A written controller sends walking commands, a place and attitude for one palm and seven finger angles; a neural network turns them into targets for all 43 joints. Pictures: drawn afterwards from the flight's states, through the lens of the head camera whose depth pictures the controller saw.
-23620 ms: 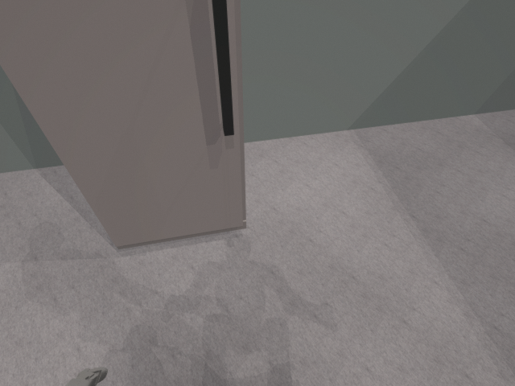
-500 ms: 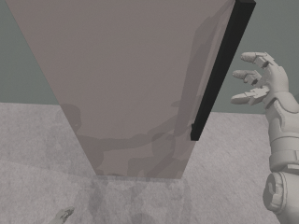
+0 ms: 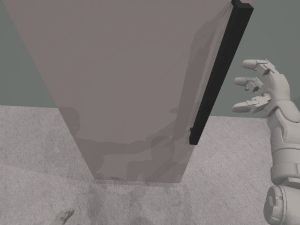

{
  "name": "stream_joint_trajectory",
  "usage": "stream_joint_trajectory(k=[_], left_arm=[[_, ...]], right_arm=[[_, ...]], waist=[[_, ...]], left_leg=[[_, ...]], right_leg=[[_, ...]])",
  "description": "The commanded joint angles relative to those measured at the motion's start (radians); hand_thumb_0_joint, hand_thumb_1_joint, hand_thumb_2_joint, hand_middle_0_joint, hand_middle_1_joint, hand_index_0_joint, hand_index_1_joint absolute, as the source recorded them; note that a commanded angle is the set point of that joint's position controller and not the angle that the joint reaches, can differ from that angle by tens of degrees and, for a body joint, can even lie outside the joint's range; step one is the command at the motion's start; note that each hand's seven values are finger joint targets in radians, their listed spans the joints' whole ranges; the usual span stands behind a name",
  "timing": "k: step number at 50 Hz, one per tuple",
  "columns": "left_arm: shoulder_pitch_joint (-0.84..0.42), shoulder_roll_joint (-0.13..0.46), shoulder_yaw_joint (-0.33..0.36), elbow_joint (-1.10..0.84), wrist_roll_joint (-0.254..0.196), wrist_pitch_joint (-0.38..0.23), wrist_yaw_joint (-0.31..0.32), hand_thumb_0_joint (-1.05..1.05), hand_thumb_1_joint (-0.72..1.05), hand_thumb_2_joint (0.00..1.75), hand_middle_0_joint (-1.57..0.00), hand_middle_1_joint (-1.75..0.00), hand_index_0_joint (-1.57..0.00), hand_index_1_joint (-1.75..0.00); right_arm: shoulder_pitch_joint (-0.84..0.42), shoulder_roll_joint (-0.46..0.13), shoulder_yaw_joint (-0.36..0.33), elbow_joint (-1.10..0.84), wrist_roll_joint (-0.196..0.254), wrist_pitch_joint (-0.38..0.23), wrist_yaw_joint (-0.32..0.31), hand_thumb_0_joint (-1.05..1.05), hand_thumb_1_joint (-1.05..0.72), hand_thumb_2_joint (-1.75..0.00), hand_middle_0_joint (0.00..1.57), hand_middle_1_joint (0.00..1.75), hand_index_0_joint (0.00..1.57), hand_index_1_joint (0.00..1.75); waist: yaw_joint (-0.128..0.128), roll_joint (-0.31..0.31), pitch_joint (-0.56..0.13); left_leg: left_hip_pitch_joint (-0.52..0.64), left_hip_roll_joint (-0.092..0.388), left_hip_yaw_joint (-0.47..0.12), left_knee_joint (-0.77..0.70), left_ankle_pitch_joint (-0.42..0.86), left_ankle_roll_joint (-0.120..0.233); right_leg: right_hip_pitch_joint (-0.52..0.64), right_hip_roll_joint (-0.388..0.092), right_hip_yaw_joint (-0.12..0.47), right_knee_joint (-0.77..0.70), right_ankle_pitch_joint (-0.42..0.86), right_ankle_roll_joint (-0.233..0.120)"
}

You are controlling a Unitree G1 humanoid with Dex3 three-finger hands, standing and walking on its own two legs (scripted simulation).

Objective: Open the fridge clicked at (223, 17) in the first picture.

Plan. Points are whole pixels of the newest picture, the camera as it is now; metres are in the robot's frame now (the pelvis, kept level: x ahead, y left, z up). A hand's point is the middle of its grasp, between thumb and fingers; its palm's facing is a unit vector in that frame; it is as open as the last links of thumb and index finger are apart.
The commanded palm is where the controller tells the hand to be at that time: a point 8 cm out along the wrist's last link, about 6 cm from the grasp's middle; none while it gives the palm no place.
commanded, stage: feel for the door with the fingertips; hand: right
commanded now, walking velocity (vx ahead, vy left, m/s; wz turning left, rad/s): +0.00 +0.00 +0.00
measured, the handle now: (208, 91) +0.47 -0.12 +0.13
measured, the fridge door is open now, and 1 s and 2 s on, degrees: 0 0 0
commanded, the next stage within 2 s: slide the fingers in behind the handle in 0.56 s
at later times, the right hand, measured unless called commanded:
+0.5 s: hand (228, 87) +0.42 -0.15 +0.18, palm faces -0.03 +1.00 +0.00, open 14.0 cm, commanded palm +0.40 -0.21 +0.18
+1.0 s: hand (228, 87) +0.42 -0.15 +0.18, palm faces -0.03 +1.00 +0.00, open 13.9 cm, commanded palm +0.39 -0.21 +0.18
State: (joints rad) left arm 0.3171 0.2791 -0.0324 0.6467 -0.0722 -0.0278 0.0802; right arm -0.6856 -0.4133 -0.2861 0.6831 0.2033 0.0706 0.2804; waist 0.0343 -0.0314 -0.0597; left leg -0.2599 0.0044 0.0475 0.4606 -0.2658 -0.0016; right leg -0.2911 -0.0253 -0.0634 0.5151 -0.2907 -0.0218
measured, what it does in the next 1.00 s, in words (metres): stands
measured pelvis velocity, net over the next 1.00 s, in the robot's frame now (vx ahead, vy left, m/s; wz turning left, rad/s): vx -0.01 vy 0.01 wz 0.00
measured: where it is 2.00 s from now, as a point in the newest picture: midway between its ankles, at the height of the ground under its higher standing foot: outside the picture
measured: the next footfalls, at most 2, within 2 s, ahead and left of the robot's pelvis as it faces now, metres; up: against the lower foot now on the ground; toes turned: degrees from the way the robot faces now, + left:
none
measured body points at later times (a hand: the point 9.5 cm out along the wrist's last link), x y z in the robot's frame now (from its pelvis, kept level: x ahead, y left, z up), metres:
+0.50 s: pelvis -0.01 +0.01 +0.00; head +0.00 +0.01 +0.45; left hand +0.11 +0.26 -0.11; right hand +0.42 -0.21 +0.19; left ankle -0.02 +0.12 -0.74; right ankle -0.02 -0.10 -0.74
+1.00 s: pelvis -0.01 +0.01 +0.00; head -0.01 +0.02 +0.45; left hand +0.08 +0.27 -0.11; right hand +0.42 -0.21 +0.19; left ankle -0.02 +0.12 -0.74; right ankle -0.02 -0.10 -0.74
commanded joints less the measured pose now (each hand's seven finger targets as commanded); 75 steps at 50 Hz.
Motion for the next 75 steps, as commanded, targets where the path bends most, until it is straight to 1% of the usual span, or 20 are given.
stream_joint_trajectory(k=[1, 5, 9, 11, 17, 19, 25, 28, 29, 30, 34, 37, 39, 43, 46, 50, 55, 61, 66, 75], left_arm=[[-0.052, 0.137, 0.049, -0.121, 0.000, -0.044, 0.010, 0.00, 0.90, 0.90, -0.20, -0.30, -0.20, -0.30], [-0.063, 0.132, 0.046, -0.114, 0.005, -0.050, 0.011, 0.00, 0.90, 0.90, -0.20, -0.30, -0.20, -0.30], [-0.060, 0.131, 0.044, -0.101, 0.007, -0.046, 0.012, 0.00, 0.90, 0.90, -0.20, -0.30, -0.20, -0.30], [-0.069, 0.124, 0.041, -0.110, 0.008, -0.049, 0.009, 0.00, 0.90, 0.90, -0.20, -0.30, -0.20, -0.30], [-0.075, 0.116, 0.042, -0.116, 0.011, -0.047, -0.002, 0.00, 0.90, 0.90, -0.20, -0.30, -0.20, -0.30], [-0.073, 0.123, 0.044, -0.114, 0.012, -0.039, -0.002, 0.00, 0.90, 0.90, -0.20, -0.30, -0.20, -0.30], [-0.073, 0.120, 0.042, -0.104, 0.014, -0.036, 0.008, 0.00, 0.90, 0.90, -0.20, -0.30, -0.20, -0.30], [-0.066, 0.115, 0.040, -0.093, 0.012, -0.042, 0.014, 0.00, 0.90, 0.90, -0.20, -0.30, -0.20, -0.30], [-0.049, 0.123, 0.044, -0.084, 0.013, -0.041, 0.015, 0.00, 0.90, 0.90, -0.20, -0.30, -0.20, -0.30], [-0.055, 0.122, 0.042, -0.081, 0.012, -0.045, 0.015, 0.00, 0.90, 0.90, -0.20, -0.30, -0.20, -0.30], [-0.026, 0.130, 0.048, -0.065, 0.016, -0.052, 0.012, 0.00, 0.90, 0.90, -0.20, -0.30, -0.20, -0.30], [-0.034, 0.124, 0.049, -0.077, 0.013, -0.064, 0.006, 0.00, 0.90, 0.90, -0.20, -0.30, -0.20, -0.30], [-0.027, 0.129, 0.051, -0.076, 0.012, -0.061, 0.005, 0.00, 0.90, 0.90, -0.20, -0.30, -0.20, -0.30], [-0.049, 0.127, 0.046, -0.086, 0.004, -0.064, 0.003, 0.00, 0.90, 0.90, -0.20, -0.30, -0.20, -0.30], [-0.058, 0.126, 0.048, -0.101, 0.004, -0.061, 0.002, 0.00, 0.90, 0.90, -0.20, -0.30, -0.20, -0.30], [-0.068, 0.126, 0.046, -0.102, 0.002, -0.056, 0.004, 0.00, 0.90, 0.90, -0.20, -0.30, -0.20, -0.30], [-0.085, 0.116, 0.045, -0.108, 0.003, -0.058, 0.005, 0.00, 0.90, 0.90, -0.20, -0.30, -0.20, -0.30], [-0.095, 0.115, 0.041, -0.107, 0.007, -0.050, 0.005, 0.00, 0.90, 0.90, -0.20, -0.30, -0.20, -0.30], [-0.111, 0.105, 0.039, -0.112, 0.007, -0.048, 0.003, 0.00, 0.90, 0.90, -0.20, -0.30, -0.20, -0.30], [-0.128, 0.101, 0.038, -0.120, 0.010, -0.031, 0.002, 0.00, 0.90, 0.90, -0.20, -0.30, -0.20, -0.30]], right_arm=[[-0.495, -0.194, -0.019, -0.223, 0.020, -0.042, -0.015, 0.00, 0.50, -0.30, 0.30, 1.20, 0.30, 1.20], [-0.563, -0.171, 0.004, -0.249, 0.013, -0.054, -0.038, 0.00, 0.50, -0.30, 0.30, 1.20, 0.30, 1.20], [-0.575, -0.154, 0.020, -0.188, 0.004, -0.057, -0.052, 0.00, 0.50, -0.30, 0.30, 1.20, 0.30, 1.20], [-0.598, -0.125, 0.038, -0.208, -0.002, -0.062, -0.061, 0.00, 0.50, -0.30, 0.30, 1.20, 0.30, 1.20], [-0.504, -0.100, 0.021, -0.205, 0.000, -0.065, -0.086, 0.00, 0.50, -0.30, 0.30, 1.20, 0.30, 1.20], [-0.492, -0.151, -0.015, -0.204, -0.009, -0.062, -0.100, 0.00, 0.50, -0.30, 0.30, 1.20, 0.30, 1.20], [-0.583, -0.173, -0.021, -0.205, -0.020, -0.069, -0.118, 0.00, 0.50, -0.30, 0.30, 1.20, 0.30, 1.20], [-0.637, -0.121, 0.032, -0.161, -0.019, -0.080, -0.104, 0.00, 0.50, -0.30, 0.30, 1.20, 0.30, 1.20], [-0.630, -0.149, 0.012, -0.124, -0.021, -0.086, -0.104, 0.00, 0.50, -0.30, 0.30, 1.20, 0.30, 1.20], [-0.665, -0.144, 0.022, -0.125, -0.021, -0.094, -0.103, 0.00, 0.50, -0.30, 0.30, 1.20, 0.30, 1.20], [-0.682, -0.184, -0.003, -0.081, -0.027, -0.124, -0.100, 0.00, 0.50, -0.30, 0.30, 1.20, 0.30, 1.20], [-0.643, -0.156, 0.003, -0.111, -0.015, -0.145, -0.086, 0.00, 0.50, -0.30, 0.30, 1.20, 0.30, 1.20], [-0.601, -0.166, -0.003, -0.098, -0.010, -0.150, -0.079, 0.00, 0.50, -0.30, 0.30, 1.20, 0.30, 1.20], [-0.593, -0.158, 0.002, -0.106, -0.003, -0.135, -0.071, 0.00, 0.50, -0.30, 0.30, 1.20, 0.30, 1.20], [-0.527, -0.160, -0.014, -0.141, -0.006, -0.123, -0.078, 0.00, 0.50, -0.30, 0.30, 1.20, 0.30, 1.20], [-0.513, -0.140, 0.000, -0.159, 0.003, -0.102, -0.084, 0.00, 0.50, -0.30, 0.30, 1.20, 0.30, 1.20], [-0.555, -0.112, 0.030, -0.251, -0.003, -0.091, -0.095, 0.00, 0.50, -0.30, 0.30, 1.20, 0.30, 1.20], [-0.494, -0.110, 0.015, -0.241, -0.003, -0.062, -0.105, 0.00, 0.50, -0.30, 0.30, 1.20, 0.30, 1.20], [-0.539, -0.036, 0.078, -0.284, -0.005, -0.049, -0.115, 0.00, 0.50, -0.30, 0.30, 1.20, 0.30, 1.20], [-0.465, -0.048, 0.051, -0.296, -0.010, -0.028, -0.139, 0.00, 0.50, -0.30, 0.30, 1.20, 0.30, 1.20]], waist=[[0.015, 0.012, -0.259], [0.022, -0.022, -0.290], [0.026, 0.017, -0.267], [0.020, -0.032, -0.297], [-0.005, 0.039, -0.309], [-0.011, 0.054, -0.294], [0.005, 0.032, -0.277], [0.028, 0.013, -0.257], [0.029, 0.061, -0.254], [0.036, 0.022, -0.249], [0.034, 0.036, -0.290], [0.015, -0.004, -0.332], [0.014, 0.048, -0.321], [0.009, 0.011, -0.262], [-0.011, 0.007, -0.290], [0.002, 0.060, -0.246], [0.007, 0.002, -0.277], [-0.005, 0.045, -0.269], [0.006, 0.011, -0.277], [-0.013, 0.047, -0.264]], left_leg=[[0.027, -0.023, 0.000, -0.029, 0.335, 0.028], [0.020, -0.019, -0.005, -0.033, 0.316, 0.030], [0.018, -0.017, -0.002, -0.035, 0.291, 0.030], [0.020, -0.016, -0.004, -0.027, 0.307, 0.033], [0.076, -0.019, -0.002, -0.023, 0.361, 0.031], [0.093, -0.016, -0.004, -0.030, 0.349, 0.030], [0.078, -0.015, -0.016, -0.050, 0.304, 0.026], [0.048, -0.016, -0.017, -0.056, 0.288, 0.024], [0.053, -0.015, -0.014, -0.057, 0.270, 0.023], [0.038, -0.014, -0.020, -0.061, 0.263, 0.022], [0.053, -0.014, -0.019, -0.052, 0.283, 0.023], [0.070, -0.017, -0.020, -0.043, 0.315, 0.027], [0.090, -0.017, -0.015, -0.044, 0.322, 0.025], [0.061, -0.017, -0.022, -0.057, 0.267, 0.024], [0.086, -0.017, -0.020, -0.050, 0.298, 0.028], [0.076, -0.017, -0.018, -0.061, 0.278, 0.021], [0.068, -0.018, -0.020, -0.058, 0.296, 0.024], [0.093, -0.016, -0.012, -0.055, 0.327, 0.025], [0.075, -0.017, -0.009, -0.053, 0.332, 0.028], [0.104, -0.014, -0.009, -0.057, 0.342, 0.027]], right_leg=[[0.181, 0.000, 0.066, -0.034, 0.353, -0.017], [0.209, 0.006, 0.072, -0.032, 0.341, -0.017], [0.184, 0.004, 0.073, -0.033, 0.312, -0.016], [0.203, 0.006, 0.075, -0.035, 0.333, -0.013], [0.186, 0.005, 0.066, -0.040, 0.371, -0.015], [0.166, 0.004, 0.061, -0.045, 0.350, -0.017], [0.163, 0.007, 0.057, -0.059, 0.292, -0.023], [0.169, 0.008, 0.054, -0.058, 0.271, -0.023], [0.155, 0.005, 0.059, -0.056, 0.259, -0.025], [0.158, 0.007, 0.056, -0.060, 0.245, -0.025], [0.159, 0.009, 0.059, -0.050, 0.265, -0.026], [0.184, 0.013, 0.056, -0.048, 0.293, -0.023], [0.164, 0.010, 0.054, -0.050, 0.294, -0.027], [0.139, 0.012, 0.048, -0.062, 0.228, -0.027], [0.155, 0.012, 0.047, -0.063, 0.268, -0.027], [0.139, 0.008, 0.046, -0.070, 0.241, -0.031], [0.187, 0.009, 0.049, -0.062, 0.275, -0.028], [0.176, 0.009, 0.050, -0.068, 0.302, -0.024], [0.211, 0.010, 0.055, -0.062, 0.322, -0.021], [0.197, 0.008, 0.051, -0.073, 0.330, -0.021]])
